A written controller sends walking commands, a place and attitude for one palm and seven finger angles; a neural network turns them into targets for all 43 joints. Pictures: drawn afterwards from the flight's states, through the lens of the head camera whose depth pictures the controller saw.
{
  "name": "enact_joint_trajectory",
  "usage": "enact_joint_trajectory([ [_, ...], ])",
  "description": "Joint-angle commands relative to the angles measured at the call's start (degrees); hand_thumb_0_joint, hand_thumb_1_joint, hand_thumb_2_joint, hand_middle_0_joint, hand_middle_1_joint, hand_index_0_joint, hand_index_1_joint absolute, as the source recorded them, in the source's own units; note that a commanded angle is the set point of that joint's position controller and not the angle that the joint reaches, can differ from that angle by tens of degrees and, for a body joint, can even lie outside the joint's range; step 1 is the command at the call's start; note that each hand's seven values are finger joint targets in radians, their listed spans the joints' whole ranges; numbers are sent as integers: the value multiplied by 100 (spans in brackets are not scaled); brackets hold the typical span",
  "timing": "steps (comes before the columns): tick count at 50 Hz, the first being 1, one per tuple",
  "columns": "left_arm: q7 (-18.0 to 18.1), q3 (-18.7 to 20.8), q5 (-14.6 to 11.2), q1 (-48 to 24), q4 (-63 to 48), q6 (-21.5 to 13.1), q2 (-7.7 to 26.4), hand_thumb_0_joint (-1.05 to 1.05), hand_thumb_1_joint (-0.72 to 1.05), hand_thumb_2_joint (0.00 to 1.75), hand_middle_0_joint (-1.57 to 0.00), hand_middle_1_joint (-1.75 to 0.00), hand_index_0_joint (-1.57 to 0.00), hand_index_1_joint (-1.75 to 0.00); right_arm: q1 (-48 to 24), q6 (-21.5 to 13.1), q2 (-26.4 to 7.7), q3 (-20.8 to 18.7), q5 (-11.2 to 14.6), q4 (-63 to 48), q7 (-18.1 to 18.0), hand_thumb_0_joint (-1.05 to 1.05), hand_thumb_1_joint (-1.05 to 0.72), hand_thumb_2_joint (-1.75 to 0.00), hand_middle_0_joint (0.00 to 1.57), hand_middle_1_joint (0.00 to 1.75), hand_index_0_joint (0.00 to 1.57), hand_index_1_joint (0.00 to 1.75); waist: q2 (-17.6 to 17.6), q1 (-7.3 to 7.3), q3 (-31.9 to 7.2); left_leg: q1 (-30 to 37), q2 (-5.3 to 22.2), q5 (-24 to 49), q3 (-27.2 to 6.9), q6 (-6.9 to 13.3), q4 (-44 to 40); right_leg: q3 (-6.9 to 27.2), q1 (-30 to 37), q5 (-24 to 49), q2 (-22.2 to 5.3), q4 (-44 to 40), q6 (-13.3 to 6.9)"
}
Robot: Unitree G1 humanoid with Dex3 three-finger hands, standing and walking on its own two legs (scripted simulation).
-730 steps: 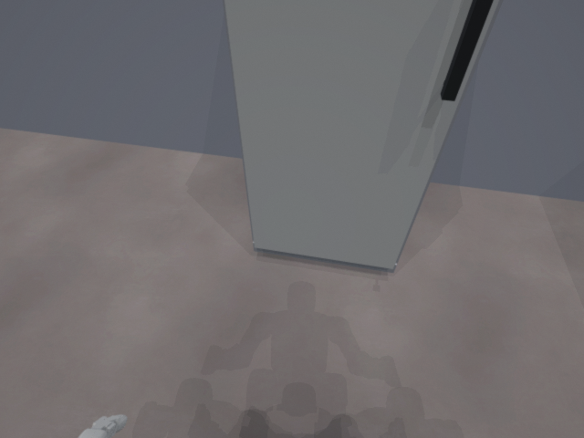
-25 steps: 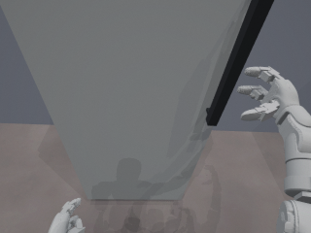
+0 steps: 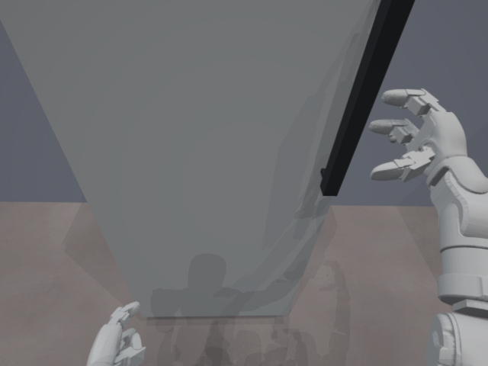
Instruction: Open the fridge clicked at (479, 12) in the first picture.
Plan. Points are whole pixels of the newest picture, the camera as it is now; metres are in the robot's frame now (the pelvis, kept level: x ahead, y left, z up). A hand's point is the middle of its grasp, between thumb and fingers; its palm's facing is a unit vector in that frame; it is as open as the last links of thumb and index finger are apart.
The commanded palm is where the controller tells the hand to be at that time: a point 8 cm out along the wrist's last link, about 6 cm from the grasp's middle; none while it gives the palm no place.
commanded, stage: move the hooked fingers beside the handle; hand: right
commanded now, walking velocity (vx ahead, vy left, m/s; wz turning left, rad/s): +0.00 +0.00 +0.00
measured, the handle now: (351, 107) +0.46 -0.13 +0.24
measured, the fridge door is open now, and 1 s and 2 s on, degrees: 0 0 0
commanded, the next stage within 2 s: feel for the door with the fingertips in 0.32 s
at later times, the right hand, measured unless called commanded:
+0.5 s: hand (395, 141) +0.39 -0.19 +0.23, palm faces -0.04 +1.00 -0.05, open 14.0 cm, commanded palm +0.37 -0.23 +0.23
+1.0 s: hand (375, 136) +0.40 -0.16 +0.23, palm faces -0.03 +1.00 -0.04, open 14.0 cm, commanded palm +0.38 -0.21 +0.23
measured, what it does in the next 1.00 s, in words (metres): stands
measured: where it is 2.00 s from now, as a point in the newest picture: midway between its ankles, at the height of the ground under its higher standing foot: outside the picture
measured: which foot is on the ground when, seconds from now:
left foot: down 0.00-1.00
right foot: down 0.00-1.00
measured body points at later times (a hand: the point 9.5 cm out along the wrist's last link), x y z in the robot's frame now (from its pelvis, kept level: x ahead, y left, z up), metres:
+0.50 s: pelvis +0.00 +0.00 +0.00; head -0.01 +0.01 +0.45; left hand +0.16 +0.24 -0.09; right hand +0.39 -0.24 +0.23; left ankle +0.00 +0.10 -0.74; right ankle -0.01 -0.09 -0.74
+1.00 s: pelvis +0.01 +0.00 +0.00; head -0.02 +0.02 +0.45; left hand +0.17 +0.24 -0.09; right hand +0.40 -0.21 +0.23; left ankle +0.00 +0.10 -0.74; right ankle -0.01 -0.09 -0.74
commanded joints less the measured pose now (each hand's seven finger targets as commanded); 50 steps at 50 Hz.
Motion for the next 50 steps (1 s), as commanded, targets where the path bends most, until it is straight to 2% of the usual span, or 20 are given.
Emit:
enact_joint_trajectory([
  [1,65,286,16,-428,-754,-177,776,0,90,90,-20,-30,-20,-30,-2682,-120,-1773,-592,-97,-277,-172,0,50,-30,30,120,30,120,94,26,-997,15,173,1034,-216,68,-422,235,298,1002,-258,-410,-9],
  [4,18,310,10,-421,-925,-208,734,0,90,90,-20,-30,-20,-30,-2726,-218,-1413,-273,-68,-618,9,0,50,-30,30,120,30,120,-102,34,-1542,191,178,1549,-183,113,-254,264,623,1517,-257,-311,11],
  [5,-10,335,16,-420,-978,-216,724,0,90,90,-20,-30,-20,-30,-2471,-291,-1338,-271,-10,-687,88,0,50,-30,30,120,30,120,83,-1,-1697,302,164,1795,-174,112,-217,251,729,1765,-287,-239,-2],
  [7,-11,341,20,-447,-1039,-245,727,0,90,90,-20,-30,-20,-30,-2497,-449,-1558,-502,105,-1079,208,0,50,-30,30,120,30,120,191,-28,-1979,462,154,2037,-208,89,-199,225,844,1924,-277,-199,-25],
  [11,-15,318,-2,-511,-1011,-276,732,0,90,90,-20,-30,-20,-30,-2384,-498,-1619,-637,191,-1233,226,0,50,-30,30,120,30,120,177,-48,-1531,299,131,1830,-200,79,-269,199,681,1692,-277,-259,-37],
  [14,-1,314,-7,-499,-940,-281,726,0,90,90,-20,-30,-20,-30,-2498,-343,-1513,-516,97,-1204,57,0,50,-30,30,120,30,120,-158,-3,-1098,-54,126,1392,-177,96,-331,254,593,1388,-282,-332,-1],
  [16,8,325,-5,-490,-913,-244,751,0,90,90,-20,-30,-20,-30,-2515,-240,-1554,-499,42,-1171,-24,0,50,-30,30,120,30,120,-109,12,-1091,-27,125,1309,-190,88,-372,242,566,1321,-278,-358,-12],
  [20,25,344,17,-481,-963,-248,741,0,90,90,-20,-30,-20,-30,-2604,-301,-1636,-532,48,-1512,-40,0,50,-30,30,120,30,120,36,10,-1530,214,124,1502,-178,94,-319,263,768,1573,-298,-312,-11],
  [22,32,317,12,-542,-982,-292,696,0,90,90,-20,-30,-20,-30,-2819,-374,-1318,-287,89,-1682,23,0,50,-30,30,120,30,120,-139,62,-1708,182,119,1609,-180,97,-270,271,966,1687,-277,-277,-4],
  [24,37,305,9,-528,-909,-328,676,0,90,90,-20,-30,-20,-30,-2841,-379,-1027,-102,157,-1518,53,0,50,-30,30,120,30,120,-98,117,-1566,-15,98,1520,-152,94,-288,304,1022,1625,-289,-254,11],
  [29,-7,303,8,-541,-834,-266,685,0,90,90,-20,-30,-20,-30,-2474,-73,-787,-30,148,-1075,-98,0,50,-30,30,120,30,120,75,50,-1197,-133,108,1315,-120,78,-305,295,665,1330,-268,-314,28],
  [30,-24,330,10,-534,-817,-218,710,0,90,90,-20,-30,-20,-30,-2344,-32,-1007,-201,94,-1067,-179,0,50,-30,30,120,30,120,165,-22,-1169,-64,108,1333,-125,89,-319,284,630,1390,-290,-309,31],
  [31,-44,309,15,-596,-883,-203,686,0,90,90,-20,-30,-20,-30,-2534,-14,-853,-68,71,-1304,-227,0,50,-30,30,120,30,120,38,-7,-1290,-11,124,1402,-132,94,-278,282,666,1458,-270,-323,36],
  [35,-83,318,73,-692,-991,-130,639,0,90,90,-20,-30,-20,-30,-2216,-86,-1246,-503,30,-1829,-468,0,50,-30,30,120,30,120,393,-173,-1728,466,130,1851,-169,72,-211,203,733,1858,-284,-258,7],
  [38,-85,290,65,-768,-1013,-123,561,0,90,90,-20,-30,-20,-30,-2599,-152,-767,-134,45,-2113,-511,0,50,-30,30,120,30,120,263,-43,-1653,355,117,1857,-173,53,-210,172,816,1816,-270,-257,-9],
  [40,-66,298,68,-757,-972,-89,596,0,90,90,-20,-30,-20,-30,-2404,-114,-962,-280,17,-1970,-551,0,50,-30,30,120,30,120,215,-78,-1496,327,116,1767,-191,56,-264,156,779,1721,-281,-258,-11],
  [42,-23,269,53,-750,-922,-34,611,0,90,90,-20,-30,-20,-30,-2664,-27,-978,-199,-34,-1757,-561,0,50,-30,30,120,30,120,171,13,-1294,237,118,1583,-203,47,-329,140,668,1490,-257,-318,-24],
  [46,3,270,54,-744,-917,-26,597,0,90,90,-20,-30,-20,-30,-2764,-33,-958,-138,-66,-1769,-521,0,50,-30,30,120,30,120,-136,21,-1445,282,134,1721,-211,81,-320,151,814,1675,-238,-292,-20],
  [48,11,271,40,-687,-866,-46,588,0,90,90,-20,-30,-20,-30,-2990,-32,-656,140,-18,-1580,-452,0,50,-30,30,120,30,120,-52,130,-1396,145,115,1639,-184,70,-332,183,822,1566,-240,-278,-17],
  [50,20,315,48,-619,-818,-45,647,0,90,90,-20,-30,-20,-30,-2727,-35,-847,-72,36,-1263,-413,0,50,-30,30,120,30,120,288,74,-1439,234,105,1667,-177,64,-356,205,787,1578,-259,-281,-30],
])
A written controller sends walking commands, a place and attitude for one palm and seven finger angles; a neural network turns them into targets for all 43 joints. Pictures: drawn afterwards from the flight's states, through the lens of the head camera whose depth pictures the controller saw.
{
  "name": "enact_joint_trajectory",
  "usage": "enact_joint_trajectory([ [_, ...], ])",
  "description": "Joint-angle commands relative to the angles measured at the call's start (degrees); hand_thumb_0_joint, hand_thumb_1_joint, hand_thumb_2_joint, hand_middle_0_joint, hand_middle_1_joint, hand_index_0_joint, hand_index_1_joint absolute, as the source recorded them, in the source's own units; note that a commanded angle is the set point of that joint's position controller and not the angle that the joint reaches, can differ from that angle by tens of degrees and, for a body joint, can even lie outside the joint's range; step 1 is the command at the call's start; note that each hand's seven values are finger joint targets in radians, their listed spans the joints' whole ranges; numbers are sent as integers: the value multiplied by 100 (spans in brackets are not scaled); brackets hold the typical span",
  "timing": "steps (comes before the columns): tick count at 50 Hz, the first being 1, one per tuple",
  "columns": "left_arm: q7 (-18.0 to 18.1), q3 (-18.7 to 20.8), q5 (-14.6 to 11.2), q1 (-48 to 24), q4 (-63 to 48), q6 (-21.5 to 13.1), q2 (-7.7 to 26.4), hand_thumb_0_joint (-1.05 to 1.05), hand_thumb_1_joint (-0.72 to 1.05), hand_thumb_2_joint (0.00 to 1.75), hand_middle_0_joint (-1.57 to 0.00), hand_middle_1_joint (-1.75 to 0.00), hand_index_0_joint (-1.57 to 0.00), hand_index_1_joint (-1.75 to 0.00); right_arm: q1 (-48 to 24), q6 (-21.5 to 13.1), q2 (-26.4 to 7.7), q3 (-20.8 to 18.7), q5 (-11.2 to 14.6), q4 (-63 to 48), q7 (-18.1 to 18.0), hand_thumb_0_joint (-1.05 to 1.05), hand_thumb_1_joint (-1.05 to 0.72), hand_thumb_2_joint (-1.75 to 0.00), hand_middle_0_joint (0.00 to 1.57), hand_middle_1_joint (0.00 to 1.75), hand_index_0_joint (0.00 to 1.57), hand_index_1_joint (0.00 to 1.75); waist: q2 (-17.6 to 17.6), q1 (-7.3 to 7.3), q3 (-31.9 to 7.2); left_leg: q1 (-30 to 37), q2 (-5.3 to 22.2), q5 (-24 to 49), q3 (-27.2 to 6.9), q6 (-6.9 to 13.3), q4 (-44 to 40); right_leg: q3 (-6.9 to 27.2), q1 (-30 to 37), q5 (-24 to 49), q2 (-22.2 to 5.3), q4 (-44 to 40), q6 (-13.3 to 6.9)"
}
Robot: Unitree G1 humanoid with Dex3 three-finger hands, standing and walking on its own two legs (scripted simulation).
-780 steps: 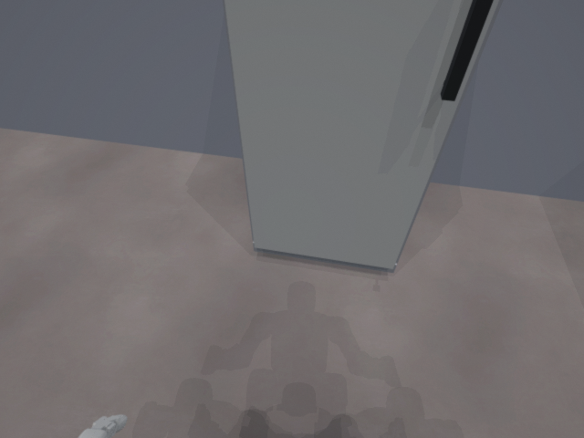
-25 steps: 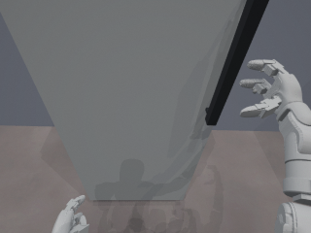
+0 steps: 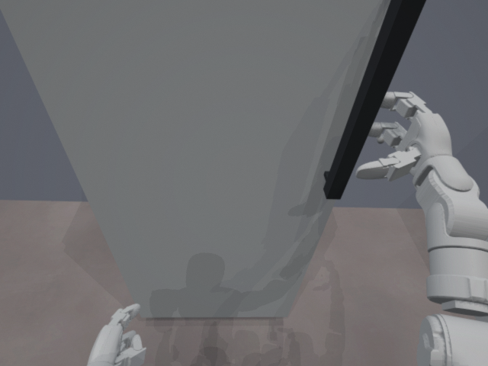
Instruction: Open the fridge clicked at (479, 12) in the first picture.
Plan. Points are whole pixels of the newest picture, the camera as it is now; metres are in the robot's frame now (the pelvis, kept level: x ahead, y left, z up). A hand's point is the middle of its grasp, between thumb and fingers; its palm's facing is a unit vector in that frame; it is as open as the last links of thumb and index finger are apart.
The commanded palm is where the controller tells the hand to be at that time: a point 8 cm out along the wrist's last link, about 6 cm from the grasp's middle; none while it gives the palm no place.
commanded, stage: feel for the door with the fingertips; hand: right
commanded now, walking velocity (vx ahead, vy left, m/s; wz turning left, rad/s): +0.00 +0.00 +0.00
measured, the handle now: (356, 111) +0.45 -0.14 +0.24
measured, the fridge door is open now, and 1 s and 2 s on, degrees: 0 0 0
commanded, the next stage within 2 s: slide the fingers in behind the handle in 0.30 s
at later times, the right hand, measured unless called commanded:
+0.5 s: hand (373, 139) +0.41 -0.16 +0.22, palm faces -0.04 +1.00 -0.03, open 13.7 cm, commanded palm +0.40 -0.21 +0.23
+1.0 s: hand (371, 143) +0.39 -0.15 +0.22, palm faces -0.04 +1.00 -0.03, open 14.0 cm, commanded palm +0.37 -0.20 +0.23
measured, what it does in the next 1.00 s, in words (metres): stands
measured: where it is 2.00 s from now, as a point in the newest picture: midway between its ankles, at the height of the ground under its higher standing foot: outside the picture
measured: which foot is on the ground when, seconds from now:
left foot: down 0.00-1.00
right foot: down 0.00-1.00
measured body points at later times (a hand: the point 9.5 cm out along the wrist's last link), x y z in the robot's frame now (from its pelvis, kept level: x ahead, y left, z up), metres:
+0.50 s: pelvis +0.00 +0.00 +0.00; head -0.02 +0.02 +0.45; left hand +0.12 +0.25 -0.10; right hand +0.41 -0.22 +0.22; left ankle -0.01 +0.10 -0.74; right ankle -0.01 -0.10 -0.74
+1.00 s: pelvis +0.00 +0.00 +0.00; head -0.03 +0.01 +0.45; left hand +0.16 +0.24 -0.08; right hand +0.39 -0.21 +0.23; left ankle -0.01 +0.10 -0.74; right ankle -0.01 -0.10 -0.74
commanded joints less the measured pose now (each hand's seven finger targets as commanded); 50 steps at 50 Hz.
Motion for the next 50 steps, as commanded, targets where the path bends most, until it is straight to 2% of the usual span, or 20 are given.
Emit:
enact_joint_trajectory([
  [1,79,259,25,-602,-794,-299,678,0,90,90,-20,-30,-20,-30,-2731,-423,-1103,-330,192,-879,97,0,50,-30,30,120,30,120,332,61,-1471,167,155,1685,-160,30,-276,208,632,1565,-198,-207,-74],
  [8,74,284,-2,-478,-738,-260,708,0,90,90,-20,-30,-20,-30,-2949,-483,-1263,-386,122,-362,57,0,50,-30,30,120,30,120,468,89,-1215,34,166,1468,-193,-2,-336,177,362,1298,-190,-221,-100],
  [12,96,291,20,-405,-725,-291,703,0,90,90,-20,-30,-20,-30,-3720,-734,-1459,-374,14,-554,-21,0,50,-30,30,120,30,120,24,169,-1460,66,176,1405,-236,29,-343,189,547,1320,-182,-219,-106],
  [14,88,276,43,-356,-725,-342,673,0,90,90,-20,-30,-20,-30,-3860,-887,-1331,-302,13,-612,-28,0,50,-30,30,120,30,120,-138,179,-1674,138,169,1591,-229,52,-292,203,695,1530,-179,-196,-97],
  [16,104,298,48,-293,-702,-347,705,0,90,90,-20,-30,-20,-30,-3697,-983,-1479,-441,31,-458,5,0,50,-30,30,120,30,120,194,166,-1761,248,144,1652,-217,29,-296,201,677,1571,-209,-208,-107],
  [20,107,318,34,-227,-620,-435,732,0,90,90,-20,-30,-20,-30,-3889,-1101,-1240,-249,98,-251,60,0,50,-30,30,120,30,120,245,222,-1619,86,130,1479,-185,29,-352,223,711,1431,-234,-248,-106],
  [22,105,303,36,-256,-632,-482,712,0,90,90,-20,-30,-20,-30,-3939,-1149,-1211,-245,93,-350,81,0,50,-30,30,120,30,120,-2,203,-1704,99,129,1546,-215,45,-338,205,791,1493,-204,-238,-110],
  [23,101,303,34,-233,-619,-491,710,0,90,90,-20,-30,-20,-30,-3798,-1151,-1358,-394,85,-258,73,0,50,-30,30,120,30,120,41,152,-1696,138,124,1545,-199,53,-331,221,749,1495,-209,-240,-93],
  [24,96,282,37,-249,-620,-503,701,0,90,90,-20,-30,-20,-30,-3768,-1152,-1213,-295,110,-228,97,0,50,-30,30,120,30,120,37,162,-1609,97,126,1555,-193,52,-331,213,719,1483,-200,-243,-97],
  [25,92,309,37,-209,-605,-486,736,0,90,90,-20,-30,-20,-30,-3614,-1166,-1416,-454,119,-129,91,0,50,-30,30,120,30,120,268,118,-1600,180,123,1502,-183,42,-367,230,653,1440,-221,-272,-97],
  [26,96,288,33,-261,-632,-496,730,0,90,90,-20,-30,-20,-30,-3715,-1174,-1334,-367,114,-193,119,0,50,-30,30,120,30,120,107,142,-1551,159,126,1487,-210,45,-366,198,646,1389,-208,-287,-110],
  [29,90,291,30,-247,-639,-544,722,0,90,90,-20,-30,-20,-30,-3689,-1205,-1294,-352,106,-199,131,0,50,-30,30,120,30,120,223,144,-1501,106,122,1421,-182,48,-349,239,648,1359,-229,-313,-99],
  [31,73,297,40,-309,-711,-546,721,0,90,90,-20,-30,-20,-30,-3445,-1236,-1435,-514,107,-435,134,0,50,-30,30,120,30,120,118,41,-1704,275,128,1587,-205,57,-331,213,756,1540,-227,-307,-96],
  [34,31,284,38,-371,-762,-577,665,0,90,90,-20,-30,-20,-30,-3196,-1188,-1008,-254,132,-623,151,0,50,-30,30,120,30,120,9,39,-1677,192,122,1684,-169,64,-279,206,845,1686,-241,-291,-63],
  [35,14,311,26,-338,-761,-543,698,0,90,90,-20,-30,-20,-30,-2904,-1132,-1100,-336,125,-574,138,0,50,-30,30,120,30,120,251,-8,-1622,238,114,1654,-133,61,-299,228,786,1693,-265,-306,-50],
  [38,-8,298,13,-424,-785,-486,696,0,90,90,-20,-30,-20,-30,-2635,-797,-833,-210,144,-501,108,0,50,-30,30,120,30,120,218,-18,-1291,67,115,1511,-129,48,-313,204,587,1470,-252,-362,-48],
  [40,-3,320,15,-427,-753,-383,752,0,90,90,-20,-30,-20,-30,-2324,-571,-1163,-505,129,-289,37,0,50,-30,30,120,30,120,515,-90,-1094,92,114,1408,-143,25,-396,172,413,1329,-248,-380,-57],
  [43,9,284,9,-571,-868,-336,681,0,90,90,-20,-30,-20,-30,-2901,-487,-1000,-277,77,-840,-52,0,50,-30,30,120,30,120,380,10,-1170,60,138,1323,-171,13,-385,158,453,1253,-221,-373,-86],
  [47,3,270,51,-665,-939,-369,586,0,90,90,-20,-30,-20,-30,-3283,-740,-902,-187,66,-1720,-161,0,50,-30,30,120,30,120,8,29,-1753,227,121,1665,-197,49,-300,181,958,1727,-218,-266,-66],
  [50,1,264,60,-649,-864,-361,585,0,90,90,-20,-30,-20,-30,-3090,-777,-667,-10,92,-1655,-136,0,50,-30,30,120,30,120,2,63,-1731,166,92,1755,-159,64,-284,208,1080,1894,-248,-231,-26],
])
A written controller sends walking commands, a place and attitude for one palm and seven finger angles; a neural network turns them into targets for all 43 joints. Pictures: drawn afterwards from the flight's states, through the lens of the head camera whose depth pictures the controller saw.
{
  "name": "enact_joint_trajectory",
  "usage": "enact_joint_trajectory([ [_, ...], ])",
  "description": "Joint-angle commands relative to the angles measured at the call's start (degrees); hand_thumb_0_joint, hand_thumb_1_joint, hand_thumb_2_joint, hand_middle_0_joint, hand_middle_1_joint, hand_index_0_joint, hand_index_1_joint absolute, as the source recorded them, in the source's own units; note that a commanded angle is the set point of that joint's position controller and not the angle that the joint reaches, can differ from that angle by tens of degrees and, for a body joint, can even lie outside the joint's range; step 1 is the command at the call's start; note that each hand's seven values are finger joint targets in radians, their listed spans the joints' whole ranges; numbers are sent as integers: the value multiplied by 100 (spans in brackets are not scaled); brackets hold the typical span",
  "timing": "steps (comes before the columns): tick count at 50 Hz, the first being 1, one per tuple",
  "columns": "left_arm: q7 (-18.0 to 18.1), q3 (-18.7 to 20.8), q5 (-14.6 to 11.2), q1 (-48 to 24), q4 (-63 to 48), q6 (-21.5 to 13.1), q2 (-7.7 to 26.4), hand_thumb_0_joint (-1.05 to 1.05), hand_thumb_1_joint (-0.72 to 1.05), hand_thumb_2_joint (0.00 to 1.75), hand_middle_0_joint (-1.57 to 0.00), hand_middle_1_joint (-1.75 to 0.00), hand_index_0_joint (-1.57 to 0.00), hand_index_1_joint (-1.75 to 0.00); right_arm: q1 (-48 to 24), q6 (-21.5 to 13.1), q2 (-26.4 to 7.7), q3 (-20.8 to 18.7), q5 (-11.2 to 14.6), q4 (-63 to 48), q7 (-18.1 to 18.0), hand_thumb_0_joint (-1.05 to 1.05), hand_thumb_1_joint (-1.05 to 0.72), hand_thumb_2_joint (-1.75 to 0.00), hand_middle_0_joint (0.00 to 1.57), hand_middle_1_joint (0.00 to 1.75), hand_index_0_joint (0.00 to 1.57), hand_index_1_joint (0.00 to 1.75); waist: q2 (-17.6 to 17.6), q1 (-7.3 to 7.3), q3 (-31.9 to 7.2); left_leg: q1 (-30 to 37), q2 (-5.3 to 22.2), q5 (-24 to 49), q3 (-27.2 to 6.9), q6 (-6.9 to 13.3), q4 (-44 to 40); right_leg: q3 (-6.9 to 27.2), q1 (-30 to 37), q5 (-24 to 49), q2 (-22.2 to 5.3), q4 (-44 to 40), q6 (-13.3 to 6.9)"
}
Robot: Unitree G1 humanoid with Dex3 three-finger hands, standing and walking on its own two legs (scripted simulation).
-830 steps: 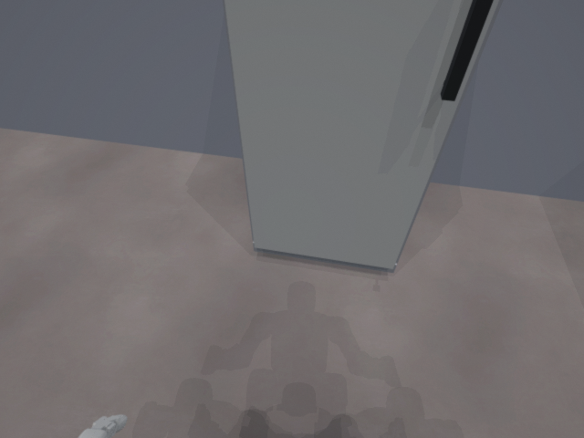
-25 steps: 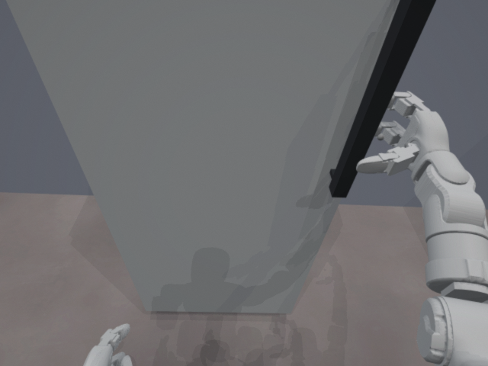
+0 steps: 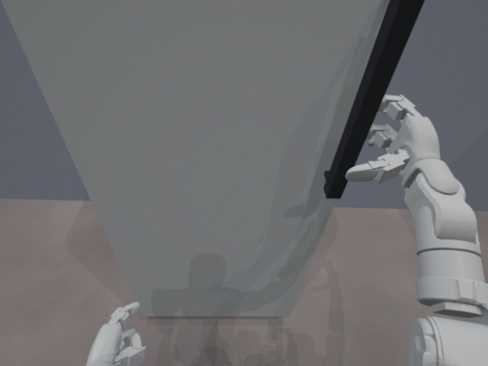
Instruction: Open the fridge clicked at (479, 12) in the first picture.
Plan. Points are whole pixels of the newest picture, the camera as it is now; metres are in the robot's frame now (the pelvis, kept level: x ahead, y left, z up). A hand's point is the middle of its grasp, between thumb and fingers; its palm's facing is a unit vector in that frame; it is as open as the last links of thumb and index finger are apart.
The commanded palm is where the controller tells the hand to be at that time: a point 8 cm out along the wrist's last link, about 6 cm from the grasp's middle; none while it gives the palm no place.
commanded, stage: slide the fingers in behind the handle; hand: right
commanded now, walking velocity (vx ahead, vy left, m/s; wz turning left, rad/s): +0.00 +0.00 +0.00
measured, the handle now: (356, 111) +0.46 -0.14 +0.24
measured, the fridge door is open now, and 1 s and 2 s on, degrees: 0 0 0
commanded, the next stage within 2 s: move the hooked fingers beside the handle in 0.04 s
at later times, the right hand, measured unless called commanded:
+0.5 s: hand (367, 139) +0.40 -0.15 +0.22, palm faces -0.02 +1.00 -0.02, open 14.0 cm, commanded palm +0.38 -0.20 +0.22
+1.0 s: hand (378, 136) +0.41 -0.17 +0.23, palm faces -0.02 +1.00 -0.03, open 14.0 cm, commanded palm +0.38 -0.22 +0.22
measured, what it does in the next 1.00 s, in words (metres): stands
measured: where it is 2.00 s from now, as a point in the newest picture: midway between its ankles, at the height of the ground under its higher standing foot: outside the picture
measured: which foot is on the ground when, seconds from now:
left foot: down 0.00-1.00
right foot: down 0.00-1.00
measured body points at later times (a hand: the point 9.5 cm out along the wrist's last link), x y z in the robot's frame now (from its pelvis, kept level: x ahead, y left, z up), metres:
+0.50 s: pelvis +0.01 +0.00 +0.00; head -0.02 +0.02 +0.45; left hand +0.16 +0.24 -0.10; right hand +0.40 -0.21 +0.22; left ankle +0.00 +0.10 -0.74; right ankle -0.01 -0.09 -0.74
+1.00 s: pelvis +0.01 +0.00 +0.00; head -0.01 +0.02 +0.45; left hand +0.17 +0.24 -0.09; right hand +0.40 -0.22 +0.23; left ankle +0.00 +0.10 -0.74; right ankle -0.01 -0.09 -0.74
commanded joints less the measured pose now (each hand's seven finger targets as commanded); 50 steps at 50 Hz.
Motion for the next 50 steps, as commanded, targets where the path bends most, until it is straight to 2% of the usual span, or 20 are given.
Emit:
enact_joint_trajectory([
  [1,45,196,46,-683,-773,-283,588,0,90,90,-20,-30,-20,-30,-3009,-505,-805,-71,180,-1510,22,0,50,-30,30,120,30,120,-3,68,-1614,115,85,1653,-79,78,-208,276,944,1734,-242,-148,0],
  [2,54,192,40,-680,-749,-257,607,0,90,90,-20,-30,-20,-30,-2886,-400,-953,-220,188,-1287,5,0,50,-30,30,120,30,120,192,35,-1526,128,80,1558,-89,64,-246,267,800,1558,-223,-164,-16],
  [5,89,191,26,-717,-713,-210,639,0,90,90,-20,-30,-20,-30,-3124,-288,-916,-88,170,-1166,7,0,50,-30,30,120,30,120,312,105,-1270,32,96,1333,-93,45,-327,265,656,1289,-220,-203,-51],
  [7,98,174,30,-736,-700,-206,601,0,90,90,-20,-30,-20,-30,-3361,-258,-795,18,138,-1107,-39,0,50,-30,30,120,30,120,146,143,-1242,-82,103,1194,-106,47,-339,271,660,1180,-203,-212,-53],
  [11,63,175,67,-698,-732,-142,597,0,90,90,-20,-30,-20,-30,-3157,-282,-957,-186,98,-1090,-151,0,50,-30,30,120,30,120,95,21,-1578,196,113,1474,-97,81,-259,279,712,1524,-193,-204,-17],
  [12,56,172,63,-700,-744,-123,581,0,90,90,-20,-30,-20,-30,-2992,-256,-996,-269,104,-978,-160,0,50,-30,30,120,30,120,317,-18,-1564,245,103,1511,-85,73,-244,281,649,1536,-200,-204,-15],
  [13,44,176,66,-688,-752,-110,588,0,90,90,-20,-30,-20,-30,-3073,-269,-889,-170,106,-1041,-148,0,50,-30,30,120,30,120,315,14,-1591,258,104,1588,-81,66,-229,250,663,1582,-203,-207,-20],
  [15,29,207,74,-674,-782,-82,610,0,90,90,-20,-30,-20,-30,-2687,-278,-1119,-424,99,-991,-158,0,50,-30,30,120,30,120,469,-93,-1691,415,97,1775,-79,63,-215,241,678,1771,-221,-205,-17],
  [18,26,194,65,-684,-842,-14,606,0,90,90,-20,-30,-20,-30,-2541,-212,-1212,-521,95,-1013,-125,0,50,-30,30,120,30,120,573,-108,-1591,536,116,1953,-115,32,-227,151,503,1741,-196,-219,-60],
  [20,29,213,58,-681,-866,30,633,0,90,90,-20,-30,-20,-30,-2406,-183,-1362,-608,67,-1007,-114,0,50,-30,30,120,30,120,537,-136,-1468,538,117,1905,-126,24,-270,130,445,1686,-205,-233,-66],
  [22,37,196,32,-727,-894,32,612,0,90,90,-20,-30,-20,-30,-2795,-207,-1230,-385,42,-1288,-73,0,50,-30,30,120,30,120,220,-36,-1361,378,118,1732,-141,39,-303,135,516,1566,-203,-256,-67],
  [27,88,205,31,-712,-908,-38,616,0,90,90,-20,-30,-20,-30,-2855,-314,-1393,-470,121,-1546,82,0,50,-30,30,120,30,120,143,-1,-1595,443,95,1854,-157,47,-313,156,726,1691,-184,-192,-93],
  [30,99,217,11,-710,-885,-77,623,0,90,90,-20,-30,-20,-30,-2818,-328,-1197,-272,164,-1572,187,0,50,-30,30,120,30,120,-72,34,-1581,324,86,1760,-132,62,-333,180,860,1694,-201,-191,-62],
  [33,110,197,-7,-657,-768,-96,634,0,90,90,-20,-30,-20,-30,-2879,-201,-986,-89,200,-1184,229,0,50,-30,30,120,30,120,17,127,-1266,32,64,1487,-91,53,-380,242,739,1421,-191,-207,-53],
  [35,129,235,1,-610,-719,-73,701,0,90,90,-20,-30,-20,-30,-2685,-93,-1144,-236,210,-823,198,0,50,-30,30,120,30,120,337,91,-1149,-8,51,1289,-84,37,-443,259,624,1241,-193,-244,-61],
  [38,119,214,14,-647,-770,-59,685,0,90,90,-20,-30,-20,-30,-2787,-69,-1444,-511,183,-830,135,0,50,-30,30,120,30,120,408,4,-1359,192,84,1361,-108,34,-392,236,504,1280,-163,-247,-70],
  [39,116,196,20,-674,-794,-58,670,0,90,90,-20,-30,-20,-30,-2867,-98,-1366,-439,187,-856,125,0,50,-30,30,120,30,120,384,6,-1342,183,90,1354,-122,28,-395,215,492,1253,-155,-252,-83],
  [40,115,221,38,-634,-773,-42,691,0,90,90,-20,-30,-20,-30,-2829,-169,-1593,-601,162,-842,91,0,50,-30,30,120,30,120,390,-21,-1435,280,95,1399,-139,31,-409,210,521,1309,-164,-249,-79],
  [47,103,188,40,-643,-889,-65,634,0,90,90,-20,-30,-20,-30,-2975,-494,-1641,-589,89,-1131,171,0,50,-30,30,120,30,120,-47,-28,-1721,464,99,1880,-173,72,-305,175,745,1755,-175,-207,-72],
  [50,93,211,14,-590,-876,-49,670,0,90,90,-20,-30,-20,-30,-2653,-403,-1515,-494,143,-939,304,0,50,-30,30,120,30,120,101,-29,-1596,404,77,1883,-123,70,-322,187,709,1751,-203,-211,-47],
])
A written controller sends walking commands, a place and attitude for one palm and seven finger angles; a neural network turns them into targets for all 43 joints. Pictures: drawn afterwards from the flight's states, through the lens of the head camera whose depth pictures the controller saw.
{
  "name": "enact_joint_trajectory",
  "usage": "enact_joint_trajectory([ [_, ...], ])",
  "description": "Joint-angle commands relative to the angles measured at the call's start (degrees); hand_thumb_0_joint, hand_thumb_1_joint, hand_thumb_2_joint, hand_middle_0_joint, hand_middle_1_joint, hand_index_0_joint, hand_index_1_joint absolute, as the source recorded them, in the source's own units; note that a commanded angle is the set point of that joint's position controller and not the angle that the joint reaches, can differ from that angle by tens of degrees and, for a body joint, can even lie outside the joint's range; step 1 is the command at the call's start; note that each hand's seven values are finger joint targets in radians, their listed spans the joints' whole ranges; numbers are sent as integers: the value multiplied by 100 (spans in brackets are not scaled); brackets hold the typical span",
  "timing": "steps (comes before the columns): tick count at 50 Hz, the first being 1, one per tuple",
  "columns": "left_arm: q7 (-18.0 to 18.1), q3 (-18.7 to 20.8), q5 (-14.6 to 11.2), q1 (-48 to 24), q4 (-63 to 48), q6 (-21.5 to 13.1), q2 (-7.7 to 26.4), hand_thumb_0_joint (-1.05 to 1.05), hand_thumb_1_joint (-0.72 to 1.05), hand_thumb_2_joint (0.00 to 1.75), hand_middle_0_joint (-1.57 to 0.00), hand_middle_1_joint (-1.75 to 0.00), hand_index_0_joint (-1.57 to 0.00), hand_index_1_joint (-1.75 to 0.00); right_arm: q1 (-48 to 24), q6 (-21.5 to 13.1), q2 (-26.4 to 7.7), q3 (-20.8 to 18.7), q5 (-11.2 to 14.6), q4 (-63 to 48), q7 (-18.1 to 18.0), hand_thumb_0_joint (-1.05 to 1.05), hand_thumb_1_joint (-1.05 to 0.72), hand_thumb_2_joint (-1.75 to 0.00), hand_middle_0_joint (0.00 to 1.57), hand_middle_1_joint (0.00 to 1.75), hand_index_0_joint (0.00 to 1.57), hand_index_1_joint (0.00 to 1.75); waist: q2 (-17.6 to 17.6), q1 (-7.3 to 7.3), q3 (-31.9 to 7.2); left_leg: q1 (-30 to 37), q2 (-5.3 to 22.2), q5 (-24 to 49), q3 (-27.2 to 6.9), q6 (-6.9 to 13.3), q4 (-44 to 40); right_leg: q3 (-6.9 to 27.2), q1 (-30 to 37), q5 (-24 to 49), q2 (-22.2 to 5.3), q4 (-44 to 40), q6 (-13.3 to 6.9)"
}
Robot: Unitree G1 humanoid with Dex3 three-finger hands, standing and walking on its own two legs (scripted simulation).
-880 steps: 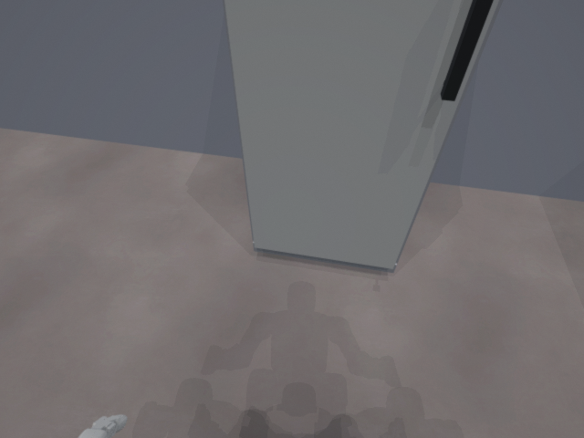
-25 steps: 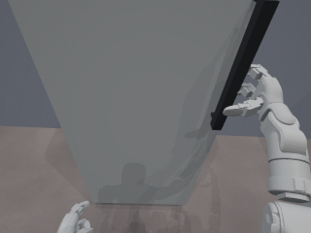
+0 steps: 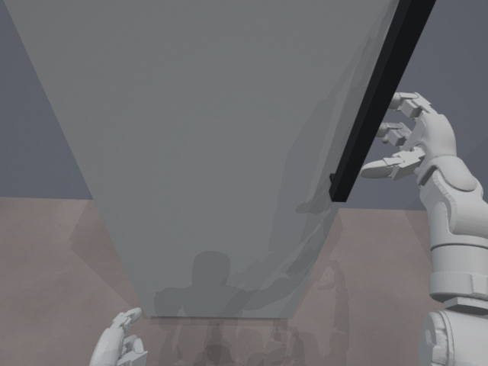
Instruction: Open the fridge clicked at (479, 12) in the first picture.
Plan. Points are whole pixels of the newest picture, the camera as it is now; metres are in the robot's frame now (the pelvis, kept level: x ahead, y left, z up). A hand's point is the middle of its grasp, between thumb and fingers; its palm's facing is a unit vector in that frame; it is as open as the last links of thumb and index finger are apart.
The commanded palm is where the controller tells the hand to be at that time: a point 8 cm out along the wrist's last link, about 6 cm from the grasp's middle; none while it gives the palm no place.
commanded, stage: move the hooked fingers beside the handle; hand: right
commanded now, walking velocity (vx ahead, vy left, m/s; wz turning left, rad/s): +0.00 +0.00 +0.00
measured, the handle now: (363, 113) +0.45 -0.15 +0.24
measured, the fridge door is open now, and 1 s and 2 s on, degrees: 0 0 0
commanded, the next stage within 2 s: none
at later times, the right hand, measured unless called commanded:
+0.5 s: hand (402, 146) +0.39 -0.20 +0.22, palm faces -0.03 +1.00 -0.02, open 14.0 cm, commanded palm +0.37 -0.25 +0.22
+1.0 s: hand (419, 149) +0.38 -0.22 +0.23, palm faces -0.04 +1.00 -0.01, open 14.0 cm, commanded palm +0.36 -0.27 +0.22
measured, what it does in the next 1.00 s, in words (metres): stands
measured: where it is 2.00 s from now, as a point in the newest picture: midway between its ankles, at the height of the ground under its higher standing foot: outside the picture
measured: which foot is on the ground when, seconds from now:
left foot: down 0.00-1.00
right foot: down 0.00-1.00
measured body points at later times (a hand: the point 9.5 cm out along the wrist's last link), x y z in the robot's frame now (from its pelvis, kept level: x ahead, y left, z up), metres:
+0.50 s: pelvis +0.00 -0.01 +0.00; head -0.02 +0.00 +0.45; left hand +0.17 +0.23 -0.09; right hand +0.39 -0.25 +0.22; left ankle -0.01 +0.10 -0.74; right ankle -0.02 -0.10 -0.74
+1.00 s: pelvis +0.00 -0.01 +0.00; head -0.02 -0.01 +0.45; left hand +0.16 +0.22 -0.09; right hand +0.38 -0.27 +0.23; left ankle -0.01 +0.10 -0.74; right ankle -0.02 -0.10 -0.74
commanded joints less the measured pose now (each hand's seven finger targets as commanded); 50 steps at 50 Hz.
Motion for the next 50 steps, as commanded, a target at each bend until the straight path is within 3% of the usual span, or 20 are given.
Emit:
enact_joint_trajectory([
  [1,58,272,9,-635,-839,-280,724,0,90,90,-20,-30,-20,-30,-2523,-346,-1293,-368,144,-1188,134,0,50,-30,30,120,30,120,123,-57,-1484,333,136,1876,-116,35,-189,177,622,1726,-147,-130,-84],
  [5,71,302,-2,-617,-841,-250,782,0,90,90,-20,-30,-20,-30,-2239,-149,-1424,-462,178,-970,229,0,50,-30,30,120,30,120,422,-75,-1293,258,133,1728,-108,0,-241,158,457,1531,-149,-151,-105],
  [11,91,283,2,-664,-894,-336,735,0,90,90,-20,-30,-20,-30,-2921,-412,-1539,-425,185,-1725,251,0,50,-30,30,120,30,120,-80,-4,-1657,266,131,1762,-128,47,-197,228,769,1758,-141,-99,-89],
  [12,82,269,10,-672,-904,-372,706,0,90,90,-20,-30,-20,-30,-2986,-472,-1323,-253,191,-1888,275,0,50,-30,30,120,30,120,-245,11,-1726,233,125,1814,-110,68,-154,260,904,1896,-146,-83,-67],
  [14,80,275,20,-634,-875,-407,713,0,90,90,-20,-30,-20,-30,-2752,-491,-1414,-398,226,-1818,294,0,50,-30,30,120,30,120,-170,-33,-1783,226,99,1849,-75,74,-135,290,960,2003,-159,-66,-34],
  [16,78,279,17,-623,-835,-384,748,0,90,90,-20,-30,-20,-30,-2560,-437,-1519,-497,247,-1650,328,0,50,-30,30,120,30,120,-29,-55,-1677,261,101,1893,-73,71,-143,278,848,1991,-162,-75,-35],
  [18,61,273,1,-641,-823,-367,743,0,90,90,-20,-30,-20,-30,-2364,-269,-1312,-371,248,-1436,346,0,50,-30,30,120,30,120,-10,-60,-1445,147,104,1768,-48,66,-147,280,698,1832,-157,-117,-18],
  [21,47,281,-7,-635,-825,-289,790,0,90,90,-20,-30,-20,-30,-2027,-35,-1478,-532,215,-1064,306,0,50,-30,30,120,30,120,188,-130,-1205,113,117,1598,-37,57,-178,277,429,1642,-158,-160,-19],
  [26,34,284,24,-690,-969,-268,763,0,90,90,-20,-30,-20,-30,-2336,-181,-1762,-711,200,-1762,280,0,50,-30,30,120,30,120,153,-146,-1670,371,135,1887,-84,66,-118,270,613,1951,-161,-110,-39],
  [28,26,263,25,-764,-1025,-305,702,0,90,90,-20,-30,-20,-30,-2384,-329,-1603,-603,230,-2123,334,0,50,-30,30,120,30,120,-4,-135,-1825,397,121,2057,-93,71,-73,258,824,2169,-161,-60,-28],
  [31,56,258,18,-743,-956,-328,721,0,90,90,-20,-30,-20,-30,-2435,-404,-1719,-662,267,-2042,414,0,50,-30,30,120,30,120,8,-72,-1685,293,104,1957,-101,57,-130,252,816,2052,-176,-49,-38],
  [34,105,226,-7,-719,-822,-333,739,0,90,90,-20,-30,-20,-30,-2424,-186,-1395,-345,261,-1416,488,0,50,-30,30,120,30,120,-144,38,-1071,-159,93,1386,-61,62,-234,309,595,1495,-170,-135,-12],
  [36,111,243,-15,-657,-798,-326,796,0,90,90,-20,-30,-20,-30,-2272,-50,-1622,-501,239,-1125,493,0,50,-30,30,120,30,120,-46,-7,-1049,-137,108,1239,-54,66,-262,332,450,1355,-165,-162,-9],
  [39,110,260,-8,-650,-835,-325,789,0,90,90,-20,-30,-20,-30,-2289,-14,-1652,-511,242,-1121,538,0,50,-30,30,120,30,120,-37,-22,-1283,-46,128,1394,-66,73,-205,335,479,1497,-150,-101,-16],
  [41,96,269,-8,-654,-890,-326,794,0,90,90,-20,-30,-20,-30,-2384,-171,-1763,-564,273,-1371,562,0,50,-30,30,120,30,120,12,-29,-1567,104,135,1541,-67,73,-171,332,580,1665,-159,-78,-12],
  [42,92,256,0,-699,-934,-361,759,0,90,90,-20,-30,-20,-30,-2589,-273,-1556,-388,301,-1618,587,0,50,-30,30,120,30,120,-48,-11,-1669,117,128,1609,-58,79,-132,348,696,1751,-154,-56,-13],
  [44,85,261,15,-677,-941,-419,745,0,90,90,-20,-30,-20,-30,-2551,-431,-1762,-620,343,-1748,591,0,50,-30,30,120,30,120,-61,-55,-1854,143,104,1680,-67,84,-116,374,854,1901,-168,-25,5],
  [46,80,265,30,-673,-921,-435,753,0,90,90,-20,-30,-20,-30,-2556,-540,-1914,-784,389,-1843,591,0,50,-30,30,120,30,120,67,-80,-1885,239,98,1775,-77,70,-132,338,832,1925,-165,-25,-15],
  [48,77,256,23,-647,-872,-435,772,0,90,90,-20,-30,-20,-30,-2336,-470,-1952,-871,372,-1548,589,0,50,-30,30,120,30,120,115,-115,-1628,226,105,1737,-62,76,-131,328,633,1841,-164,-74,-4],
  [50,57,276,12,-635,-853,-389,798,0,90,90,-20,-30,-20,-30,-1988,-348,-1990,-900,307,-1325,566,0,50,-30,30,120,30,120,-25,-174,-1465,208,121,1671,-55,82,-155,262,532,1798,-173,-92,12],
])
